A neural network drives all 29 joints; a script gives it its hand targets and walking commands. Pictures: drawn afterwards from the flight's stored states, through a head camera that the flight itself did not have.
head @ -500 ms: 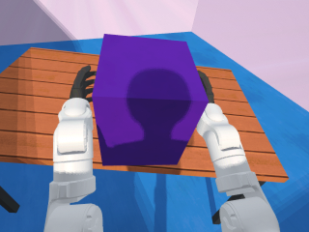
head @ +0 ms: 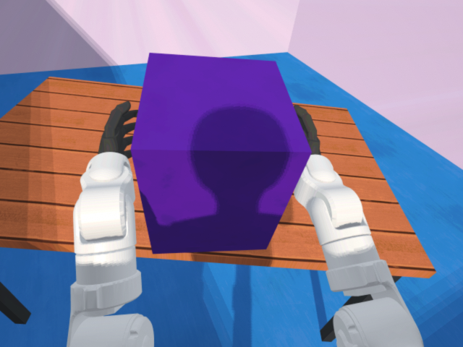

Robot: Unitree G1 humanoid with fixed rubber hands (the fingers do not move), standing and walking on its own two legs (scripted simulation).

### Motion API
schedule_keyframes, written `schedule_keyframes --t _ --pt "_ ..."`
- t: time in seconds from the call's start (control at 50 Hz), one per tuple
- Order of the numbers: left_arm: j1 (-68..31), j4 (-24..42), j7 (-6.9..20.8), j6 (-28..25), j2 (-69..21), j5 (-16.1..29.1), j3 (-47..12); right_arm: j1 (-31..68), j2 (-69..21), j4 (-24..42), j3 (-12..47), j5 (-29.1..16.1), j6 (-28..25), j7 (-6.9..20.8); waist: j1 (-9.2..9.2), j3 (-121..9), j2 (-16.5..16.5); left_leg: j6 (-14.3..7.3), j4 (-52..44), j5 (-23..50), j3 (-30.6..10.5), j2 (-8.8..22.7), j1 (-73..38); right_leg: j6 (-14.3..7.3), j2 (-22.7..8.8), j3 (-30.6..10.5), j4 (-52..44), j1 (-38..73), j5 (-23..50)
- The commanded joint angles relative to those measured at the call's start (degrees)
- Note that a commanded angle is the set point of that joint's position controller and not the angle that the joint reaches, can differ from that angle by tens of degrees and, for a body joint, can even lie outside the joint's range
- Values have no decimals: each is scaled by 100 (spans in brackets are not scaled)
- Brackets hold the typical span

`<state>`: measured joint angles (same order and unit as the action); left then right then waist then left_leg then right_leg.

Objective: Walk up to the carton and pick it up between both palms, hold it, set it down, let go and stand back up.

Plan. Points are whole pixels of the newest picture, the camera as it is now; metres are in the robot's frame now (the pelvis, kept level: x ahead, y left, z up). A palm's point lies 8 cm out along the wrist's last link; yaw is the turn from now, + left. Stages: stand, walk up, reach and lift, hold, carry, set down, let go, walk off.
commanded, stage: hold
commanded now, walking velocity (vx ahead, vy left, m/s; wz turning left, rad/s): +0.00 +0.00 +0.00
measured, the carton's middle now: (212, 159) +0.38 +0.01 +0.17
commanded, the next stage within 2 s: none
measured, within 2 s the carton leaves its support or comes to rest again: neither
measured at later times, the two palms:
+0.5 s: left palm (116, 156) +0.35 +0.15 +0.20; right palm (309, 156) +0.35 -0.14 +0.20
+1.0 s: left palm (118, 157) +0.35 +0.15 +0.19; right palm (309, 158) +0.35 -0.14 +0.19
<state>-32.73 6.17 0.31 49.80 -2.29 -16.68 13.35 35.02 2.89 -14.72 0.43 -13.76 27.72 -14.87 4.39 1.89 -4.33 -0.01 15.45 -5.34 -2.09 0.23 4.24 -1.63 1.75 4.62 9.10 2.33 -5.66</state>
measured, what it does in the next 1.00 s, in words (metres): stands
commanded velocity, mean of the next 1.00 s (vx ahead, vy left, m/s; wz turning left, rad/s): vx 0.00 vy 0.00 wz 0.00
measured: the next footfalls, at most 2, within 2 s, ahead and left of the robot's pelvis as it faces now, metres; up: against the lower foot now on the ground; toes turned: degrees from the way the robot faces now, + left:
none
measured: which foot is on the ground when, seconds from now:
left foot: down 0.00-1.00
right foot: down 0.00-1.00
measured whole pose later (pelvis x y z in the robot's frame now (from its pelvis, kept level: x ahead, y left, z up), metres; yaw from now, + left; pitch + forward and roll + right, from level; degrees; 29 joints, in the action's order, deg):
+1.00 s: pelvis +0.00 +0.00 +0.00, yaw +0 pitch -6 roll -1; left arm -31.0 8.1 1.2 50.7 -2.8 -17.0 13.4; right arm 33.0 3.0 -12.6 1.6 -14.0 28.6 -15.7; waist 4.5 1.7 -4.6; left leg 0.2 14.4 -5.2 -1.6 0.4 3.1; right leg -1.8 1.9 4.3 8.6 3.0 -5.6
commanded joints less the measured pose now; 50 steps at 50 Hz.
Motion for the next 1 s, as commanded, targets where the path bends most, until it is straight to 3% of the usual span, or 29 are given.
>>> schedule_keyframes --t 0.0,0.14,0.36,0.46,0.52,0.56,0.62,0.78,0.88,0.9,0.98 --pt "-3555 906 730 -512 -2421 1002 -2734 4104 -2019 1482 1398 -254 -375 403 160 -2519 605 197 12 837 140 -116 -1336 274 127 123 -51 61 617" --pt "-3425 1125 794 -458 -2434 981 -2799 3932 -2078 1695 1602 -417 -310 306 111 -2828 718 217 181 1472 119 -148 -1471 277 74 67 -3 178 1164" --pt "-3307 1292 857 -436 -2300 1005 -2780 3908 -2132 1961 1860 -546 -298 224 -1 -2794 476 126 86 1535 148 -201 -1468 367 51 23 15 408 1533" --pt "-3420 1105 814 -417 -2321 952 -2703 3901 -1993 1590 1607 -397 -278 314 55 -2415 721 185 -42 864 169 -133 -1292 267 102 109 -64 153 681" --pt "-3409 916 809 -379 -2285 940 -2577 4007 -1967 1475 1498 -368 -312 366 59 -2304 536 163 -77 561 224 -122 -1226 265 70 88 -98 110 382" --pt "-3525 1038 796 -435 -2369 1031 -2723 4114 -2024 1675 1497 -327 -375 367 89 -2547 524 148 -42 622 194 -125 -1171 249 95 106 -63 42 389" --pt "-3533 948 776 -415 -2383 992 -2742 4075 -1968 1516 1354 -292 -351 397 141 -2498 753 189 -2 794 182 -104 -1297 240 70 70 -50 3 535" --pt "-3224 1092 883 -412 -2266 905 -2650 3705 -2093 1711 1649 -422 -251 260 87 -2729 615 140 127 1556 154 -158 -1504 329 -1 18 -10 309 1422" --pt "-3335 1173 900 -435 -2249 916 -2629 3862 -2148 1777 1791 -470 -271 235 -34 -2506 479 90 16 1233 159 -160 -1302 355 15 26 -4 252 1244" --pt "-3311 1188 884 -435 -2257 926 -2635 3766 -2127 1733 1749 -455 -281 258 30 -2423 554 110 1 1260 155 -147 -1279 330 30 54 0 269 1184" --pt "-3271 1349 819 -448 -2317 998 -2815 3814 -2073 1981 1781 -479 -354 310 0 -2690 642 169 28 1346 178 -107 -1535 286 85 65 1 137 1047"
